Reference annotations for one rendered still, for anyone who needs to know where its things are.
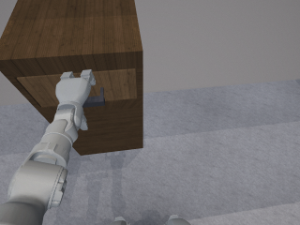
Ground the robot right shin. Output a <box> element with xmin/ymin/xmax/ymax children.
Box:
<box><xmin>167</xmin><ymin>215</ymin><xmax>178</xmax><ymax>222</ymax></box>

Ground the robot left upper arm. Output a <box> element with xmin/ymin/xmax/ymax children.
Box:
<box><xmin>0</xmin><ymin>159</ymin><xmax>68</xmax><ymax>225</ymax></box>

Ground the drawer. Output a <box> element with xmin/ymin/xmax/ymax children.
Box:
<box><xmin>17</xmin><ymin>68</ymin><xmax>137</xmax><ymax>107</ymax></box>

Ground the handle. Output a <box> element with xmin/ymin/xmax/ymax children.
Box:
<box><xmin>82</xmin><ymin>87</ymin><xmax>105</xmax><ymax>108</ymax></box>

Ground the cabinet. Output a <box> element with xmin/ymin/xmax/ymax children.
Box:
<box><xmin>0</xmin><ymin>0</ymin><xmax>143</xmax><ymax>156</ymax></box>

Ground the robot left forearm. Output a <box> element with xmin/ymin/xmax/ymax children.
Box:
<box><xmin>7</xmin><ymin>101</ymin><xmax>83</xmax><ymax>200</ymax></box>

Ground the robot left shin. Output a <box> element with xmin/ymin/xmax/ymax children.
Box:
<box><xmin>114</xmin><ymin>217</ymin><xmax>125</xmax><ymax>221</ymax></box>

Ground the left robot hand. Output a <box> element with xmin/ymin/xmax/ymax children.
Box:
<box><xmin>55</xmin><ymin>69</ymin><xmax>96</xmax><ymax>130</ymax></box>

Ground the robot shin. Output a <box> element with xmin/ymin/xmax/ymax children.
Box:
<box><xmin>167</xmin><ymin>215</ymin><xmax>178</xmax><ymax>222</ymax></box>
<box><xmin>114</xmin><ymin>217</ymin><xmax>125</xmax><ymax>221</ymax></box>

